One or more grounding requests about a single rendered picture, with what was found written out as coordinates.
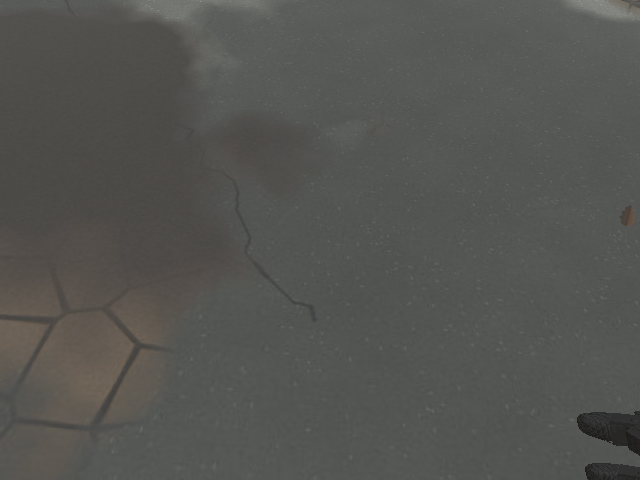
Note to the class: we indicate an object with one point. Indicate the right robot hand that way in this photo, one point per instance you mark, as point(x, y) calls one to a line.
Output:
point(622, 430)

